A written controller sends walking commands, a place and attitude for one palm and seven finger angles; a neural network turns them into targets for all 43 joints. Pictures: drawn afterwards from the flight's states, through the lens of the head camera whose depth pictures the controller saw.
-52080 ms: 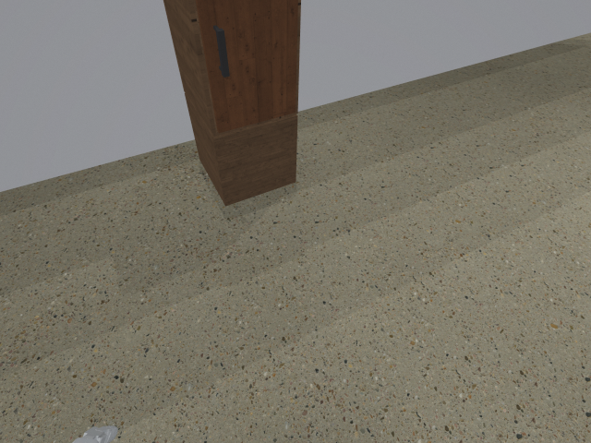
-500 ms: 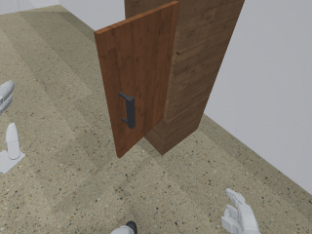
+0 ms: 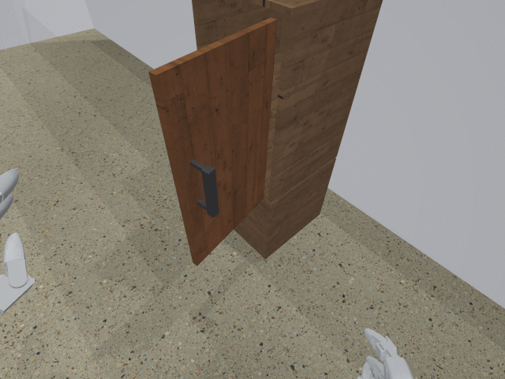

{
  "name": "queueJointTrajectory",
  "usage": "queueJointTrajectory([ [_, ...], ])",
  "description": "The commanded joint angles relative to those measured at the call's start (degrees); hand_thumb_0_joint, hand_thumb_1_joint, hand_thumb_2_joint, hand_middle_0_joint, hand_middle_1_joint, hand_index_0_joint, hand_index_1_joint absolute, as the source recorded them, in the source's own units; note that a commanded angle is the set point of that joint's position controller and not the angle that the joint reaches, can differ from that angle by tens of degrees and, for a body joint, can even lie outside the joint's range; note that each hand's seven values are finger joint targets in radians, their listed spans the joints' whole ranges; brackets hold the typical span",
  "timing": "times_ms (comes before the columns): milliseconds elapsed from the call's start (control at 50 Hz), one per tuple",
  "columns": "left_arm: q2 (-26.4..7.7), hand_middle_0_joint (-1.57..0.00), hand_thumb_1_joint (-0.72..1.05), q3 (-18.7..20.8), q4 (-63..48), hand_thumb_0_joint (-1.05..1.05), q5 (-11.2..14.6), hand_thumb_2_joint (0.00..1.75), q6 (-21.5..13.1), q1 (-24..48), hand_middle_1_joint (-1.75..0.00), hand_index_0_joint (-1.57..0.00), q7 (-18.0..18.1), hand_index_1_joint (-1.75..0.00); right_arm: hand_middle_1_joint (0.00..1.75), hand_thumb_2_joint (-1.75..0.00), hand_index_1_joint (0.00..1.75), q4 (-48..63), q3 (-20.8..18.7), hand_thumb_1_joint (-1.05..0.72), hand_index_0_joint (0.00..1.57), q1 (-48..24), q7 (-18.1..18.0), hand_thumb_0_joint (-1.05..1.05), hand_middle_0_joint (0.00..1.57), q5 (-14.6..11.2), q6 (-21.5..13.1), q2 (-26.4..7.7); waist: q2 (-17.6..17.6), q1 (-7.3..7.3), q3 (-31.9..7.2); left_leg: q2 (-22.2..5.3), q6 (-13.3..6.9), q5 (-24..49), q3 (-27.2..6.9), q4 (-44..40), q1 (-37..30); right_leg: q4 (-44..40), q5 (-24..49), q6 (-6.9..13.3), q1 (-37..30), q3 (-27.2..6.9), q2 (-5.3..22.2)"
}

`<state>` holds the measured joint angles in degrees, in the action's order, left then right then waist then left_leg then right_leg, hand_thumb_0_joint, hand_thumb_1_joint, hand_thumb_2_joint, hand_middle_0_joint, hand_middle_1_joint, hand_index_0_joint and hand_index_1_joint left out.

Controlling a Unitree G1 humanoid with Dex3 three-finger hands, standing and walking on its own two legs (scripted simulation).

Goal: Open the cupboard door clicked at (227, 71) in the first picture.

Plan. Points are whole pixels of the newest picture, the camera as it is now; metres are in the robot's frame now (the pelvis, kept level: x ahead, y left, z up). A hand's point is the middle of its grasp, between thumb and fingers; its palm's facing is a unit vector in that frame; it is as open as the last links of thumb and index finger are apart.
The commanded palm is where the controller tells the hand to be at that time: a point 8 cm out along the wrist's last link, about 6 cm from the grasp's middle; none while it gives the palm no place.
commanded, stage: stop stepping back and stand still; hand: left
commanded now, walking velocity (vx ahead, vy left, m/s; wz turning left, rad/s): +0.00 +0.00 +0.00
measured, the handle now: (204, 189) +0.51 +0.13 -0.03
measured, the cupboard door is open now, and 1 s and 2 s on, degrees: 100 100 100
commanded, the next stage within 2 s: let the arm hang, fingers relaxed in 0.16 s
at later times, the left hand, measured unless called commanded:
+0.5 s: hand out of the picture +0.10 +0.22 -0.14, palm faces -0.02 -0.96 -0.29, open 7.4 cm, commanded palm none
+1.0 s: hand out of the picture -0.07 +0.20 -0.17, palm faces +0.07 -0.97 -0.25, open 7.4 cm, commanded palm none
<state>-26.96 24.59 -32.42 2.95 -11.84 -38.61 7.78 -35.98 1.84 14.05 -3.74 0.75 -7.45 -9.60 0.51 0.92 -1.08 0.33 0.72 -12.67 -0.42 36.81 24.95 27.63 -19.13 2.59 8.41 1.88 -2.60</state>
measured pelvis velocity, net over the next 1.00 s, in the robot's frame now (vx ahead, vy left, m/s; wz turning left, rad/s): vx -0.02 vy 0.00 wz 0.05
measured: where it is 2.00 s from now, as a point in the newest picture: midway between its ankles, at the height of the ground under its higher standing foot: outside the picture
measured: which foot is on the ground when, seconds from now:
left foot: down 0.00-1.00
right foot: down 0.00-1.00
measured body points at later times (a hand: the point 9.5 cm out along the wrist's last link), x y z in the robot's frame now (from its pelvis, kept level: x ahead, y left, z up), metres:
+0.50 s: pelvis -0.03 +0.01 -0.01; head -0.03 +0.01 +0.44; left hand +0.09 +0.27 -0.12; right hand +0.10 -0.27 -0.12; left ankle +0.06 +0.12 -0.73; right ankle -0.05 -0.10 -0.73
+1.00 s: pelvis -0.02 +0.00 +0.00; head -0.01 +0.00 +0.45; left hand -0.08 +0.25 -0.15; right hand -0.02 -0.22 -0.16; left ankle +0.06 +0.12 -0.73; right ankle -0.05 -0.10 -0.73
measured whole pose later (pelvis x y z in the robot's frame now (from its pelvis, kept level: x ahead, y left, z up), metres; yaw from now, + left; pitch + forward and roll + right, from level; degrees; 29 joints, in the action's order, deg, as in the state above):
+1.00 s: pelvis -0.02 +0.00 +0.00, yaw +3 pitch -2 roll -1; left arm -11.7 0.9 66.2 -0.6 0.9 -19.3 1.7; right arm -64.4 -0.1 15.2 -1.4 0.9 1.5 -8.3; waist 1.4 0.3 3.6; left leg 1.0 -0.5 -6.2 -3.0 25.7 17.3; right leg 25.6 -17.2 2.1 6.4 4.2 -1.6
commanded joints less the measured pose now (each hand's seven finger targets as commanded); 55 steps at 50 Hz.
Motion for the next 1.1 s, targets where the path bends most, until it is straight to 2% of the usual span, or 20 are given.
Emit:
queueJointTrajectory([
  [0, -6.1, -0.2, 0.9, 4.8, -1.5, 0.0, -0.2, 0.9, -1.6, 14.0, -0.3, -0.2, 1.8, -0.3, 0.3, -0.9, 0.3, 5.8, -3.2, -0.9, 0.2, -5.7, -2.2, 0.0, 0.2, -0.5, -2.9, -8.6, -1.3, 0.89, 0.5, -2.8, -0.8, 7.1, -1.5, -8.9, -11.9, -5.7, 18.1, 0.6, 8.1, -6.7, 10.2],
  [20, -6.2, -0.2, 0.9, 4.4, -0.9, 0.0, -0.6, 0.9, -1.7, 14.5, -0.3, -0.2, 1.6, -0.3, 0.3, -0.9, 0.3, 5.9, -3.4, -0.9, 0.2, -5.8, -2.7, 0.0, 0.2, -0.6, -3.4, -9.4, 2.1, -0.1, -0.1, -4.6, -1.8, 15.2, -3.0, -11.6, -15.6, -3.8, 18.4, -1.6, 7.9, -5.0, 6.7],
  [40, -5.7, -0.2, 0.9, 3.2, -0.6, 0.0, -0.8, 0.9, -1.8, 15.5, -0.3, -0.2, 1.3, -0.3, 0.3, -0.9, 0.3, 6.1, -3.6, -0.9, 0.2, -5.5, -2.8, 0.0, 0.2, -1.0, -3.8, -9.9, 1.9, -0.6, -1.1, -6.4, -2.6, 18.5, -4.4, -11.9, -18.0, -3.6, 16.1, -2.8, 7.8, -4.4, 5.1],
  [60, -5.2, -0.2, 0.9, 2.6, 1.4, 0.0, -1.2, 0.9, -1.3, 13.6, -0.3, -0.2, 1.2, -0.3, 0.3, -0.9, 0.3, 6.6, -3.8, -0.9, 0.2, -5.2, -2.8, 0.0, 0.2, -1.2, -3.8, -10.2, 0.2, -1.01, -2.6, -6.7, -3.3, 24.4, -4.6, -10.6, -19.7, -3.3, 20.0, -3.2, 7.1, -4.3, 3.9],
  [80, -5.6, -0.2, 0.9, 2.3, -1.1, 0.0, -1.4, 0.9, -1.2, 14.4, -0.3, -0.2, 1.0, -0.3, 0.3, -0.9, 0.3, 6.8, -3.3, -0.9, 0.2, -5.3, -2.6, 0.0, 0.2, -1.0, -3.7, -9.5, 2.4, -0.7, -4.5, -6.6, -3.4, 27.7, -5.4, -11.3, -19.9, -1.6, 20.3, -3.4, 5.5, -2.6, 3.7],
  [140, -6.6, -0.2, 0.9, 3.3, -6.7, 0.0, -1.3, 0.9, -1.9, 13.9, -0.3, -0.2, 1.1, -0.3, 0.3, -0.9, 0.3, 7.7, -3.2, -0.9, 0.2, -6.6, -2.2, 0.0, 0.2, -0.8, -4.1, -9.4, 4.6, -1.29, -6.1, -7.0, -3.4, 17.7, -6.7, -14.7, -16.8, -3.2, 11.4, -3.2, 2.2, -2.5, 3.3],
  [220, -7.6, -0.2, 0.9, 6.4, -8.7, 0.0, -0.7, 0.9, -2.4, 7.7, -0.3, -0.2, 1.6, -0.3, 0.3, -0.9, 0.3, 9.0, -3.2, -0.9, 0.2, -7.3, -1.8, 0.0, 0.2, -0.5, -3.8, -8.8, 5.3, -1.18, -3.5, -4.7, -2.2, 3.0, -5.1, -16.2, -11.5, -8.2, 6.0, -1.9, 1.4, -4.0, 4.5],
  [240, 4.2, -0.2, 0.9, -18.1, 41.2, 0.0, -5.8, 0.9, 6.4, 13.6, -0.3, -0.2, -6.7, -0.3, 0.3, -0.9, 0.3, -6.9, -6.4, -0.9, 0.2, -10.2, 3.4, 0.0, 0.2, -0.5, -4.1, -19.6, 4.6, 0.29, 0.4, -6.4, -3.2, 15.7, -7.1, -5.5, -5.6, -0.4, 15.2, -0.5, 7.6, -2.9, 8.5],
  [260, 3.3, -0.2, 0.9, -16.9, 42.9, 0.0, -4.9, 0.9, 10.3, 14.3, -0.3, -0.2, -7.8, -0.3, 0.3, -0.9, 0.3, -6.5, -6.5, -0.9, 0.2, -6.0, 3.6, 0.0, 0.2, -1.3, 0.1, -17.0, 3.8, -0.44, -3.8, -6.0, -2.3, 16.8, -5.5, -5.2, -10.0, -1.6, 13.2, -0.3, 7.4, -4.9, 8.9],
  [280, 3.5, -0.2, 0.9, -17.7, 44.1, 0.0, -4.8, 0.9, 10.7, 16.2, -0.3, -0.2, -8.1, -0.3, 0.3, -0.9, 0.3, -6.0, -6.0, -0.9, 0.2, -5.3, 3.6, 0.0, 0.2, -0.8, 1.4, -16.6, 1.5, -0.68, -4.7, -6.9, -3.2, 13.5, -7.3, -5.6, -9.4, -0.8, 7.1, 0.2, 9.0, -4.4, 8.0],
  [320, 2.2, -0.2, 0.9, -18.5, 49.6, 0.0, -5.0, 0.9, 10.8, 20.1, -0.3, -0.2, -8.1, -0.3, 0.3, -0.9, 0.3, -5.7, -5.4, -0.9, 0.2, -6.2, 3.5, 0.0, 0.2, -0.2, 3.1, -17.8, -5.8, -0.89, -2.8, -7.3, -4.8, 10.3, -10.4, -7.1, -6.2, 0.0, 3.1, 0.4, 7.7, -3.6, 6.6],
  [380, 0.9, -0.2, 0.9, -19.7, 60.3, 0.0, -4.8, 0.9, 11.0, 25.2, -0.3, -0.2, -7.8, -0.3, 0.3, -0.9, 0.3, -8.2, -4.8, -0.9, 0.2, -7.6, 3.6, 0.0, 0.2, 0.5, 4.9, -17.6, -10.2, -0.62, -0.7, -5.0, -4.2, 7.4, -9.2, -7.1, -6.2, -3.0, 2.7, 1.9, 7.6, -6.0, 8.6],
  [420, 1.0, -0.2, 0.9, -20.7, 67.2, 0.0, -4.5, 0.9, 11.7, 28.0, -0.3, -0.2, -7.4, -0.3, 0.3, -0.9, 0.3, -10.5, -4.3, -0.9, 0.2, -7.4, 3.6, 0.0, 0.2, 0.8, 6.2, -16.8, -3.5, 0.05, 1.5, -4.4, -3.5, 6.0, -8.9, -8.5, -8.1, -4.1, -0.4, 2.5, 9.3, -6.5, 9.0],
  [460, 1.3, -0.2, 0.9, -21.4, 73.7, 0.0, -4.2, 0.9, 12.1, 27.4, -0.3, -0.2, -7.1, -0.3, 0.3, -0.9, 0.3, -12.6, -3.7, -0.9, 0.2, -7.5, 3.5, 0.0, 0.2, 1.1, 7.1, -15.8, 3.9, -0.52, 2.4, -4.9, -3.7, 2.9, -10.6, -13.2, -7.4, -4.2, -2.5, 1.7, 6.7, -6.2, 7.4],
  [520, 2.2, -0.2, 0.9, -21.9, 82.2, 0.0, -3.8, 0.9, 12.2, 24.8, -0.3, -0.2, -7.1, -0.3, 0.3, -0.9, 0.3, -15.8, -3.4, -0.9, 0.2, -6.6, 3.0, 0.0, 0.2, 0.8, 7.7, -14.7, 6.6, -1.2, 2.6, -5.1, -3.7, -3.9, -11.5, -17.0, -6.8, -6.0, -4.2, 1.4, 4.0, -5.9, 6.8],
  [560, 3.1, -0.2, 0.9, -22.1, 86.2, 0.0, -3.6, 0.9, 11.9, 23.1, -0.3, -0.2, -7.2, -0.3, 0.3, -0.9, 0.3, -18.2, -3.3, -0.9, 0.2, -5.0, 2.7, 0.0, 0.2, 0.7, 7.7, -13.6, 8.3, -1.18, 0.7, -4.7, -3.4, -3.8, -10.5, -16.9, -9.0, -7.2, -3.1, 1.9, 3.0, -6.5, 7.2],
  [620, 5.2, -0.2, 0.9, -22.3, 90.9, 0.0, -3.4, 0.9, 11.6, 21.6, -0.3, -0.2, -7.0, -0.3, 0.3, -0.9, 0.3, -21.3, -3.4, -0.9, 0.2, -1.9, 2.2, 0.0, 0.2, 0.3, 7.8, -11.9, 4.7, -0.48, 0.4, -4.5, -3.0, -0.7, -9.1, -15.1, -12.0, -9.8, -2.3, 2.0, 3.7, -6.3, 7.9],
  [720, 8.0, -0.2, 0.9, -22.7, 95.3, 0.0, -3.3, 0.9, 11.6, 19.6, -0.3, -0.2, -6.6, -0.3, 0.3, -0.9, 0.3, -24.7, -3.6, -0.9, 0.2, 1.9, 1.7, 0.0, 0.2, 0.2, 8.3, -9.6, 3.0, 0.38, 4.7, -4.5, -2.8, -0.6, -8.1, -13.9, -13.2, -12.0, -4.7, 2.4, 7.5, -5.3, 8.2],
  [880, 9.8, -0.2, 0.9, -22.7, 97.5, 0.0, -3.4, 0.9, 11.8, 16.3, -0.3, -0.2, -6.1, -0.3, 0.3, -0.9, 0.3, -26.3, -3.8, -0.9, 0.2, 3.4, 1.4, 0.0, 0.2, 0.4, 8.3, -8.0, 0.5, -0.67, 6.4, -5.3, -3.6, -3.4, -9.5, -17.3, -10.3, -9.6, -3.7, 1.8, 5.6, -3.8, 7.0],
  [1080, 9.7, -0.2, 0.9, -22.5, 95.9, 0.0, -3.4, 0.9, 11.5, 18.7, -0.3, -0.2, -5.8, -0.3, 0.3, -0.9, 0.3, -27.1, -3.5, -0.9, 0.2, 2.4, 1.9, 0.0, 0.2, 0.5, 7.9, -6.3, -1.1, -0.77, 7.0, -4.8, -3.3, 3.5, -8.1, -16.7, -11.6, -9.7, -0.2, 1.3, 5.1, -3.9, 7.7],
])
